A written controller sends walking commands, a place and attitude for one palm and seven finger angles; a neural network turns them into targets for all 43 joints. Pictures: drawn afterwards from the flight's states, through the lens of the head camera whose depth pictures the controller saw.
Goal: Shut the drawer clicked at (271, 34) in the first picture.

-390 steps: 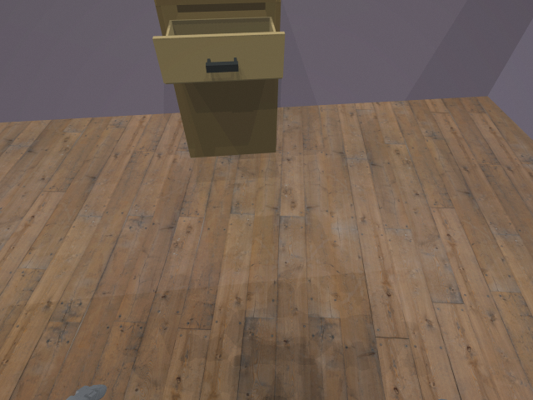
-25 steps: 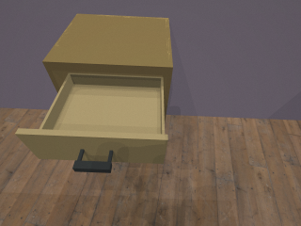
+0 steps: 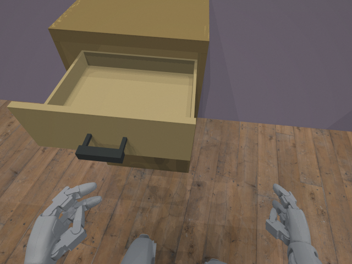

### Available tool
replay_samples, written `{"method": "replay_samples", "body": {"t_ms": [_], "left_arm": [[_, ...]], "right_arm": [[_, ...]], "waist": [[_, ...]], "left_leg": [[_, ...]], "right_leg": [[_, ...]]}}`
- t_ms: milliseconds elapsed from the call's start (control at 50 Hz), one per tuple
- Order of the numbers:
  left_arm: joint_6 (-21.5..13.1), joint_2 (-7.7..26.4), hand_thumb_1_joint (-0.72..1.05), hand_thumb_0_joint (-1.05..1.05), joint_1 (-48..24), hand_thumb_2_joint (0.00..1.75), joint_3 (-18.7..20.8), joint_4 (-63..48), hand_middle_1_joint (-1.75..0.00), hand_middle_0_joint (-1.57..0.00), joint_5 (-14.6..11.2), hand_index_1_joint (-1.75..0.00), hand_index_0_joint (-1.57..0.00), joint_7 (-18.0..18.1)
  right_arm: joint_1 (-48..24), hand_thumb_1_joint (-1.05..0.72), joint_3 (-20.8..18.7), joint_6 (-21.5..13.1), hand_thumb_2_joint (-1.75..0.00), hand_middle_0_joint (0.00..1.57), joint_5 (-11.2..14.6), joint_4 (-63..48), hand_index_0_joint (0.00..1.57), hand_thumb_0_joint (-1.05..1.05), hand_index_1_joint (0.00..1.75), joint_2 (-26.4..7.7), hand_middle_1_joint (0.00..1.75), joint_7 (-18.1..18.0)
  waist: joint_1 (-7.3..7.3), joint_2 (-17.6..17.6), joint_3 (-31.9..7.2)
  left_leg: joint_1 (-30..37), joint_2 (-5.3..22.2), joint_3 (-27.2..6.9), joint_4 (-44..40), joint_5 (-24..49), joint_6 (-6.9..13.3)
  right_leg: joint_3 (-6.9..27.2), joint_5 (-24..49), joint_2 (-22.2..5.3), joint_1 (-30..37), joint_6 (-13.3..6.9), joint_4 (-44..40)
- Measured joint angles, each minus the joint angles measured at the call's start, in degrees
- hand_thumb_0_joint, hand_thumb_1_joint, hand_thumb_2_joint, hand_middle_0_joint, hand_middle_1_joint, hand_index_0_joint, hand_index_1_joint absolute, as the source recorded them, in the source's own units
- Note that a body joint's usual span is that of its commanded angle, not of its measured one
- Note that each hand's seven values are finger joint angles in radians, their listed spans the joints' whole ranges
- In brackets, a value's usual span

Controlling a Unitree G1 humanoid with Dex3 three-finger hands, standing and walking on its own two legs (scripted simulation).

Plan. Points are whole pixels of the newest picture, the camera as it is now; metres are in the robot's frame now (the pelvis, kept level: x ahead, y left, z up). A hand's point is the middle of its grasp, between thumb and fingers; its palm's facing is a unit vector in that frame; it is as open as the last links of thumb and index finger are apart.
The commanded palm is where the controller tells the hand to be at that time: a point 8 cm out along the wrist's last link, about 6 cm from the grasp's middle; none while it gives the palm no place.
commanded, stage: raise the hand and make a fist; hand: left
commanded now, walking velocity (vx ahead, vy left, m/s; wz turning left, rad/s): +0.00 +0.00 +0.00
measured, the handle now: (103, 146) +0.37 +0.23 +0.03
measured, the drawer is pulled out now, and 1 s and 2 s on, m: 0.30 0.30 0.30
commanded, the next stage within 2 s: bring the fist close to the handle in 1.44 s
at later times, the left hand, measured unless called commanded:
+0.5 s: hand (77, 212) +0.20 +0.21 +0.08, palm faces +0.01 -1.00 -0.05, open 3.4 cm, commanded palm +0.16 +0.25 +0.09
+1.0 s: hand (80, 210) +0.19 +0.18 +0.11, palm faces +0.01 -1.00 -0.04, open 3.2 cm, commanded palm +0.16 +0.24 +0.13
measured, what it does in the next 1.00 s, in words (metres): stands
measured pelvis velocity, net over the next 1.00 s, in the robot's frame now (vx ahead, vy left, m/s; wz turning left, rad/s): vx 0.02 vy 0.03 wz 0.00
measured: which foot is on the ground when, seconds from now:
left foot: down 0.00-1.00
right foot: down 0.00-1.00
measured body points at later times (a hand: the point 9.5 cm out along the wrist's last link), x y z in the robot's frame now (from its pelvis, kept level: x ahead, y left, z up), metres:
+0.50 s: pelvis +0.02 +0.02 +0.02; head +0.06 +0.01 +0.47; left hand +0.19 +0.26 +0.08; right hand +0.16 -0.25 -0.06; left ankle +0.08 +0.14 -0.65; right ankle -0.01 -0.10 -0.65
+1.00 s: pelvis +0.02 +0.03 +0.03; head +0.04 +0.03 +0.48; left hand +0.18 +0.24 +0.12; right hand +0.22 -0.18 -0.02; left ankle +0.08 +0.14 -0.65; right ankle -0.01 -0.10 -0.65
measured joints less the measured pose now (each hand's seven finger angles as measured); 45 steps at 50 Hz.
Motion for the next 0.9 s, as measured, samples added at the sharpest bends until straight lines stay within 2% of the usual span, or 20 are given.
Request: {"method": "replay_samples", "body": {"t_ms": [60,120,200,260,300,380,500,600,740,900], "left_arm": [[-0.44,1.13,0.90,0.02,0.43,0.90,0.81,-3.08,-0.68,-0.55,-0.33,-0.68,-0.55,0.86],[-0.34,2.27,0.90,0.02,-1.73,0.90,1.22,-3.70,-0.75,-0.61,-1.18,-0.74,-0.61,-1.00],[4.21,3.38,0.90,0.02,-4.38,0.90,1.62,-2.43,-0.83,-0.69,-2.36,-0.83,-0.69,-3.66],[7.25,3.53,0.90,0.02,-4.12,0.90,2.46,-1.87,-0.90,-0.75,-2.66,-0.89,-0.75,-3.27],[7.65,3.20,0.90,0.02,-3.02,0.90,3.17,-2.12,-0.94,-0.79,-2.94,-0.93,-0.79,-2.41],[5.64,2.33,0.90,0.02,0.03,0.90,3.94,-3.34,-1.03,-0.87,-3.05,-1.02,-0.87,-1.03],[2.70,1.11,0.91,0.02,4.60,0.90,0.58,-7.54,-1.16,-0.99,-2.22,-1.15,-0.98,-0.22],[2.39,0.09,0.90,0.02,6.95,0.90,-3.59,-12.50,-1.26,-1.09,-0.07,-1.26,-1.08,2.52],[5.46,-0.08,0.90,0.02,6.80,0.90,-6.93,-17.46,-1.42,-1.23,2.59,-1.41,-1.23,6.31],[10.00,0.07,0.90,0.02,7.32,0.90,-8.73,-20.98,-1.55,-1.35,3.65,-1.54,-1.35,7.69]], "right_arm": [[1.20,-0.91,1.32,-0.31,-0.90,0.20,-0.11,0.33,0.20,0.01,0.30,0.53,0.30,-1.09],[2.26,-0.90,2.92,-0.69,-0.90,0.20,0.06,2.10,0.21,0.01,0.30,1.30,0.30,-1.56],[4.24,-0.90,4.09,-0.05,-0.90,0.20,0.57,4.16,0.21,0.02,0.30,2.46,0.30,-1.80],[6.08,-0.90,3.86,0.58,-0.90,0.20,0.71,5.19,0.21,0.02,0.30,2.83,0.30,-1.97],[7.28,-0.90,3.23,0.74,-0.90,0.20,0.71,5.74,0.21,0.02,0.30,2.78,0.30,-2.01],[8.81,-0.90,1.57,0.72,-0.90,0.20,0.71,6.54,0.21,0.02,0.30,1.83,0.30,-1.68],[8.54,-0.90,-0.04,-0.54,-0.90,0.20,0.79,5.93,0.20,0.02,0.30,0.09,0.30,-0.86],[6.39,-0.90,0.26,-0.62,-0.90,0.20,0.61,3.46,0.20,0.02,0.30,0.41,0.30,-0.12],[3.75,-0.90,3.09,1.49,-0.90,0.20,0.45,-1.17,0.20,0.02,0.30,2.13,0.30,0.68],[4.46,-0.90,5.71,3.92,-0.90,0.20,0.61,-4.15,0.21,0.02,0.30,3.33,0.30,1.22]], "waist": [[0.69,0.79,0.01],[0.54,1.66,0.11],[-0.85,2.44,0.32],[-2.12,2.76,0.45],[-2.75,2.69,0.39],[-3.25,2.38,0.41],[-2.89,2.17,0.77],[-2.31,1.87,0.77],[-1.26,2.14,0.69],[-0.84,2.62,0.40]], "left_leg": [[-0.88,0.22,-1.54,1.03,-0.20,-0.22],[-1.23,0.43,-2.40,1.20,-0.11,-0.23],[0.01,0.65,-2.01,-0.29,0.29,-0.24],[1.99,0.75,-1.00,-2.36,0.69,-0.32],[3.25,0.72,-0.17,-3.79,0.92,-0.31],[4.81,0.49,1.00,-5.64,1.09,0.07],[5.24,-0.13,1.57,-5.88,0.76,1.10],[5.17,-0.65,1.67,-5.33,0.46,1.80],[5.77,-1.08,1.24,-4.94,0.36,2.28],[7.94,-1.19,1.14,-5.93,0.49,2.42]], "right_leg": [[-1.41,-0.22,0.53,-0.07,-0.56,0.29],[-2.17,-0.03,0.94,-0.02,-0.84,-0.02],[-1.79,0.63,1.14,0.93,-0.74,-1.50],[-0.85,1.31,1.09,2.40,-0.40,-3.42],[-0.10,1.74,0.94,3.27,-0.05,-4.68],[0.93,2.33,0.57,4.47,0.59,-6.58],[1.38,2.55,-0.09,5.27,1.51,-7.66],[1.40,2.49,-0.60,5.59,2.13,-7.66],[0.93,2.62,-0.92,6.85,2.59,-8.06],[0.79,3.07,-0.93,9.26,2.77,-9.58]]}}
